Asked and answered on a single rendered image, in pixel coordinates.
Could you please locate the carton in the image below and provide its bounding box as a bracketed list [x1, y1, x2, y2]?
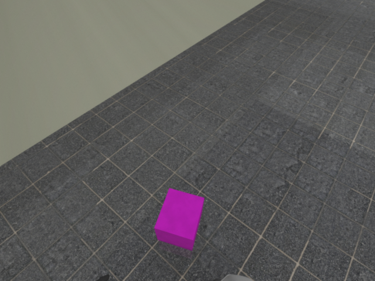
[154, 188, 204, 251]

